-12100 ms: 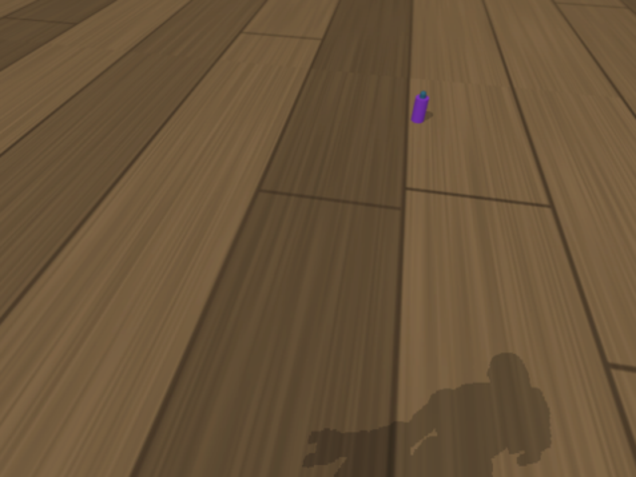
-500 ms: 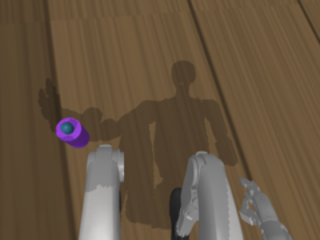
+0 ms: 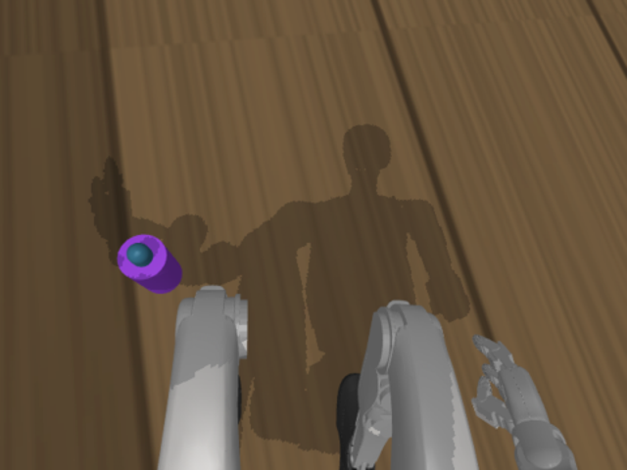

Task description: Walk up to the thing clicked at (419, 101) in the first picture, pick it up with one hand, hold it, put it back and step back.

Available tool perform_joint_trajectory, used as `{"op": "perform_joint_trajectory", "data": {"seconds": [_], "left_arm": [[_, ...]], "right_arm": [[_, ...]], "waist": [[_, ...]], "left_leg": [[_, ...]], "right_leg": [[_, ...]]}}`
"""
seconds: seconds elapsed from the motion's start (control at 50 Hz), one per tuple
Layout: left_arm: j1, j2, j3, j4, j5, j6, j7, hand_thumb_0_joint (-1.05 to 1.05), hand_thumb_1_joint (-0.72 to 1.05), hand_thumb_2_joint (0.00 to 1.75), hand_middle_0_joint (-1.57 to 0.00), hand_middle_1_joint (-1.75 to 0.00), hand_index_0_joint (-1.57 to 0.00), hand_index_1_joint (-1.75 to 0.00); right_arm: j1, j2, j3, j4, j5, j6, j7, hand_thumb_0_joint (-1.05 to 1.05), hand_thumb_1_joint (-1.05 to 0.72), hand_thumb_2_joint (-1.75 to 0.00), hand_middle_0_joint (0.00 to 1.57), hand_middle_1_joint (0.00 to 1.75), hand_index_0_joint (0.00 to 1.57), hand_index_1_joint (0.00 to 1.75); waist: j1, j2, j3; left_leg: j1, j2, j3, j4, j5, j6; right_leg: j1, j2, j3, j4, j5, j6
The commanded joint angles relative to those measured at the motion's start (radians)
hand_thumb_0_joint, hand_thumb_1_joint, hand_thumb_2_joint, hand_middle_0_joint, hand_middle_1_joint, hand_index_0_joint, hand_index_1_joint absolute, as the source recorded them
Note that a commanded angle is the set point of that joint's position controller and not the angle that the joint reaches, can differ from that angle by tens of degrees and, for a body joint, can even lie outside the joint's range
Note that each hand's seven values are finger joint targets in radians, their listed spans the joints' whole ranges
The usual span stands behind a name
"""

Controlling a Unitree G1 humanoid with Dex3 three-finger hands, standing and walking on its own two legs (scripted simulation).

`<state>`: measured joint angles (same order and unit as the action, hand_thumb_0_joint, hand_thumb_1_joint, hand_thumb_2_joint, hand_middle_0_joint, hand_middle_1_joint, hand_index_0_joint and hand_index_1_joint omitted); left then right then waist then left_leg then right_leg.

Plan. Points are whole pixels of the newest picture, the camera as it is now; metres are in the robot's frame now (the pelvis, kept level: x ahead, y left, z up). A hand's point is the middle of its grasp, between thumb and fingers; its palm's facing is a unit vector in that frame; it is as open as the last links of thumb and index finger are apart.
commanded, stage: go down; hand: left
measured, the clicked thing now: (150, 264) +0.38 +0.30 -0.30
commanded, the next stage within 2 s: approach in 0.10 s
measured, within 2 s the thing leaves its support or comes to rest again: neither
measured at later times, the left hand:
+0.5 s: hand out of the picture +0.26 +0.44 -0.04, palm faces +0.40 -0.92 -0.04, open 17.6 cm
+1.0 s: hand (82, 292) +0.32 +0.37 -0.25, palm faces +0.30 -0.95 +0.06, open 17.7 cm
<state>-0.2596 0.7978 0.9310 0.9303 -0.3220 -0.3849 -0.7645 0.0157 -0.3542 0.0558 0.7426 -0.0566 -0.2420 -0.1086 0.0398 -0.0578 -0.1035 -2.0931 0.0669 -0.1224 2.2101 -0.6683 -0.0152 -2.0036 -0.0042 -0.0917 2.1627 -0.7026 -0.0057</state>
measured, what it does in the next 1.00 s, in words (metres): lowers itself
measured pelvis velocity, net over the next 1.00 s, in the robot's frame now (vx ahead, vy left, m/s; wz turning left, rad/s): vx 0.00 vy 0.01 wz -0.12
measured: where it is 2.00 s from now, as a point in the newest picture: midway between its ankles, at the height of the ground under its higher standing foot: (288, 449)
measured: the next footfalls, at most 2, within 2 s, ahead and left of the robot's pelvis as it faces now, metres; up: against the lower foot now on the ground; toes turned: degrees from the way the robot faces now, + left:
none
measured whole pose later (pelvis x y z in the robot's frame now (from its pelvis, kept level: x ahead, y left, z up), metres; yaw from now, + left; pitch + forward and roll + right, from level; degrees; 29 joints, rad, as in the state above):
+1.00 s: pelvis +0.00 +0.01 -0.11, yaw -7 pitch +17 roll -12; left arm -0.41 0.80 0.82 1.35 -0.39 -0.91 -0.70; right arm -0.19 -0.36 0.34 0.71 -0.26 -0.19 -0.04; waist -0.07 -0.24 0.17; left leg -2.24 0.07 -0.28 2.62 -0.72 -0.02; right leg -2.10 0.05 -0.19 2.47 -0.70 0.03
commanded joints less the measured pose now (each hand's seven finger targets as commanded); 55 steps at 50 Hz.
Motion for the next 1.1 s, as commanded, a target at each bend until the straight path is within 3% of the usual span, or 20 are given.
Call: {"op": "perform_joint_trajectory", "data": {"seconds": [0.0, 0.08, 0.18, 0.2, 0.26, 0.32, 0.42, 0.46, 0.52, 0.56, 0.62, 0.7, 0.74, 0.8, 0.88, 0.92, 0.96, 1.08], "left_arm": [[-0.050, 0.421, 0.099, -0.183, -0.040, -0.061, 0.011, 0.00, -0.56, 0.13, -0.05, -0.07, -0.02, -0.10], [-0.041, 0.381, 0.082, -0.105, -0.041, -0.062, 0.009, 0.00, -0.55, 0.13, -0.05, -0.07, -0.02, -0.09], [-0.107, 0.453, 0.094, -0.201, -0.035, -0.088, 0.006, 0.00, -0.55, 0.16, -0.06, -0.05, 0.00, -0.11], [-0.081, 0.433, 0.092, -0.185, -0.040, -0.087, 0.006, 0.00, -0.61, 0.08, -0.07, -0.04, -0.03, -0.07], [-0.081, 0.332, 0.061, -0.090, -0.065, -0.106, -0.011, 0.00, -0.61, 0.06, -0.06, -0.05, -0.03, -0.09], [-0.087, 0.319, 0.088, -0.036, -0.107, -0.161, -0.025, 0.00, -0.61, 0.05, -0.07, -0.05, -0.03, -0.09], [-0.163, 0.242, 0.015, 0.085, -0.123, -0.262, -0.071, 0.00, -0.57, 0.07, -0.07, -0.06, -0.03, -0.09], [-0.196, 0.245, 0.001, 0.135, -0.124, -0.300, -0.083, 0.00, -0.53, 0.07, -0.06, -0.05, -0.03, -0.08], [-0.227, 0.341, 0.048, 0.142, -0.119, -0.360, -0.080, 0.00, -0.55, 0.05, -0.07, -0.03, -0.04, -0.06], [-0.248, 0.376, 0.054, 0.142, -0.113, -0.392, -0.070, 0.00, -0.59, 0.04, -0.08, -0.03, -0.04, -0.06], [-0.189, 0.423, 0.076, 0.144, -0.113, -0.436, -0.059, 0.00, -0.58, 0.02, -0.08, -0.02, -0.05, -0.05], [-0.173, 0.406, 0.055, 0.176, -0.113, -0.483, -0.052, 0.00, -0.60, 0.02, -0.09, -0.03, -0.05, -0.06], [-0.166, 0.411, 0.054, 0.190, -0.111, -0.500, -0.041, 0.00, -0.61, 0.02, -0.08, -0.04, -0.05, -0.07], [-0.180, 0.332, 0.011, 0.224, -0.114, -0.525, -0.020, 0.00, -0.61, 0.02, -0.09, -0.07, -0.06, -0.09], [-0.241, 0.214, -0.102, 0.266, -0.099, -0.568, 0.024, 0.00, -0.61, 0.03, -0.08, -0.07, -0.06, -0.09], [-0.254, 0.257, -0.100, 0.288, -0.085, -0.595, 0.060, 0.00, -0.61, 0.00, -0.08, -0.07, -0.08, -0.08], [-0.267, 0.253, -0.118, 0.312, -0.065, -0.627, 0.101, 0.00, -0.61, 0.00, -0.08, -0.08, -0.08, -0.09], [-0.217, 0.271, -0.090, 0.315, -0.004, -0.713, 0.274, 0.00, -0.61, 0.05, -0.08, -0.12, -0.09, -0.11]], "right_arm": [[0.087, -0.228, -0.079, -0.076, 0.008, -0.030, -0.024, 0.00, -0.93, -0.92, 0.20, 0.30, 0.20, 0.30], [0.088, -0.220, -0.072, -0.067, 0.006, -0.027, -0.021, 0.00, -0.93, -0.92, 0.20, 0.30, 0.20, 0.30], [0.063, -0.228, -0.075, -0.100, 0.002, -0.033, -0.022, 0.00, -0.95, -0.92, 0.20, 0.30, 0.20, 0.30], [0.071, -0.228, -0.077, -0.092, 0.003, -0.034, -0.022, 0.00, -0.92, -0.91, 0.20, 0.30, 0.20, 0.30], [0.085, -0.224, -0.072, -0.054, 0.002, -0.039, -0.018, 0.00, -0.92, -0.91, 0.20, 0.30, 0.20, 0.30], [0.073, -0.218, -0.060, -0.052, -0.001, -0.046, -0.012, 0.00, -0.93, -0.91, 0.20, 0.30, 0.20, 0.30], [0.041, -0.222, -0.037, -0.053, -0.025, -0.055, -0.005, 0.00, -0.92, -0.91, 0.20, 0.30, 0.20, 0.30], [0.030, -0.234, -0.025, -0.058, -0.039, -0.058, -0.001, 0.00, -0.92, -0.91, 0.20, 0.30, 0.20, 0.30], [0.010, -0.252, 0.000, -0.059, -0.062, -0.053, 0.006, 0.00, -0.92, -0.91, 0.20, 0.30, 0.20, 0.30], [-0.014, -0.262, 0.020, -0.069, -0.079, -0.045, 0.010, 0.00, -0.92, -0.91, 0.20, 0.30, 0.20, 0.30], [-0.046, -0.273, 0.052, -0.073, -0.098, -0.033, 0.016, 0.00, -0.93, -0.91, 0.20, 0.30, 0.20, 0.30], [-0.092, -0.291, 0.089, -0.074, -0.127, -0.017, 0.019, 0.00, -0.93, -0.91, 0.20, 0.30, 0.20, 0.30], [-0.110, -0.301, 0.104, -0.073, -0.140, -0.009, 0.021, 0.00, -0.94, -0.91, 0.20, 0.30, 0.20, 0.30], [-0.127, -0.311, 0.130, -0.070, -0.162, 0.005, 0.026, 0.00, -0.95, -0.92, 0.20, 0.30, 0.20, 0.30], [-0.153, -0.316, 0.156, -0.077, -0.187, 0.024, 0.036, 0.00, -0.94, -0.91, 0.20, 0.30, 0.20, 0.30], [-0.162, -0.321, 0.174, -0.083, -0.199, 0.037, 0.042, 0.00, -0.94, -0.91, 0.20, 0.30, 0.20, 0.30], [-0.186, -0.330, 0.193, -0.095, -0.211, 0.058, 0.048, 0.00, -0.94, -0.91, 0.20, 0.30, 0.20, 0.30], [-0.213, -0.343, 0.225, -0.122, -0.241, 0.102, 0.083, 0.00, -0.92, -0.90, 0.20, 0.30, 0.20, 0.30]], "waist": [[0.058, 0.229, -0.552], [0.046, 0.197, -0.505], [0.052, 0.228, -0.540], [0.049, 0.220, -0.544], [0.021, 0.200, -0.487], [0.028, 0.155, -0.480], [-0.021, 0.112, -0.446], [-0.033, 0.094, -0.457], [-0.007, 0.139, -0.491], [-0.004, 0.162, -0.506], [0.007, 0.198, -0.495], [-0.016, 0.256, -0.451], [-0.017, 0.297, -0.455], [-0.064, 0.320, -0.433], [-0.127, 0.302, -0.368], [-0.129, 0.289, -0.358], [-0.141, 0.273, -0.315], [-0.117, 0.352, -0.237]], "left_leg": [[0.454, -0.017, 0.040, -0.332, 0.073, 0.031], [0.423, -0.019, 0.042, -0.321, 0.075, 0.032], [0.415, -0.020, 0.059, -0.320, 0.027, 0.032], [0.430, -0.020, 0.054, -0.321, 0.028, 0.031], [0.416, -0.017, 0.033, -0.311, 0.008, 0.029], [0.358, -0.025, 0.042, -0.257, 0.059, 0.031], [0.312, -0.022, 0.043, -0.167, 0.082, 0.030], [0.300, -0.019, 0.042, -0.124, 0.097, 0.028], [0.319, -0.014, 0.043, -0.082, 0.111, 0.021], [0.317, -0.010, 0.042, -0.054, 0.108, 0.018], [0.306, -0.004, 0.042, -0.034, 0.099, 0.014], [0.307, 0.006, 0.024, -0.007, 0.086, 0.007], [0.337, 0.012, 0.011, 0.011, 0.103, 0.001], [0.368, 0.019, -0.022, 0.037, 0.149, -0.008], [0.358, 0.027, -0.055, 0.072, 0.162, -0.014], [0.339, 0.030, -0.063, 0.093, 0.157, -0.013], [0.325, 0.032, -0.075, 0.097, 0.140, -0.015], [0.314, 0.034, -0.088, 0.077, 0.083, -0.028]], "right_leg": [[0.223, 0.045, -0.013, -0.227, 0.078, -0.036], [0.213, 0.043, -0.014, -0.226, 0.077, -0.035], [0.242, 0.039, 0.013, -0.258, 0.023, -0.031], [0.235, 0.040, 0.010, -0.255, 0.025, -0.032], [0.163, 0.044, -0.014, -0.216, 0.023, -0.034], [0.168, 0.044, -0.011, -0.192, 0.048, -0.036], [0.137, 0.051, -0.017, -0.146, 0.069, -0.036], [0.146, 0.054, -0.020, -0.124, 0.085, -0.033], [0.150, 0.059, -0.032, -0.078, 0.097, -0.033], [0.163, 0.063, -0.037, -0.063, 0.097, -0.030], [0.166, 0.073, -0.056, -0.023, 0.092, -0.030], [0.146, 0.083, -0.090, 0.020, 0.095, -0.028], [0.127, 0.086, -0.102, 0.044, 0.114, -0.030], [0.108, 0.088, -0.130, 0.081, 0.153, -0.030], [0.080, 0.091, -0.165, 0.106, 0.178, -0.026], [0.099, 0.095, -0.177, 0.117, 0.181, -0.023], [0.090, 0.095, -0.192, 0.128, 0.164, -0.020], [0.085, 0.100, -0.223, 0.152, 0.136, -0.018]]}}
